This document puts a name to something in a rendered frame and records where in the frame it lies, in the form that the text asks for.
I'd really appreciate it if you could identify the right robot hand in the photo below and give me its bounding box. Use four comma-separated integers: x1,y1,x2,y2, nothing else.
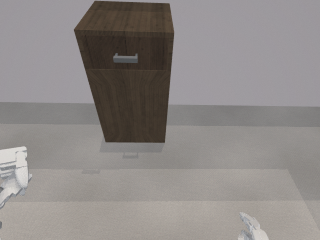
237,212,269,240

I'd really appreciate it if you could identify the cabinet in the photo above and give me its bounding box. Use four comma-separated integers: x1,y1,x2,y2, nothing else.
74,1,174,143

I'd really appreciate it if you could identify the handle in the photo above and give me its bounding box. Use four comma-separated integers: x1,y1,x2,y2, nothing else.
113,53,138,63

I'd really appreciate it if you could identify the drawer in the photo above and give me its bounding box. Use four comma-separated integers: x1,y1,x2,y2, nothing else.
81,34,169,71

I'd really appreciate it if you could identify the left robot hand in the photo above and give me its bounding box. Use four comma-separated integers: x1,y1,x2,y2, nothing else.
0,146,32,209

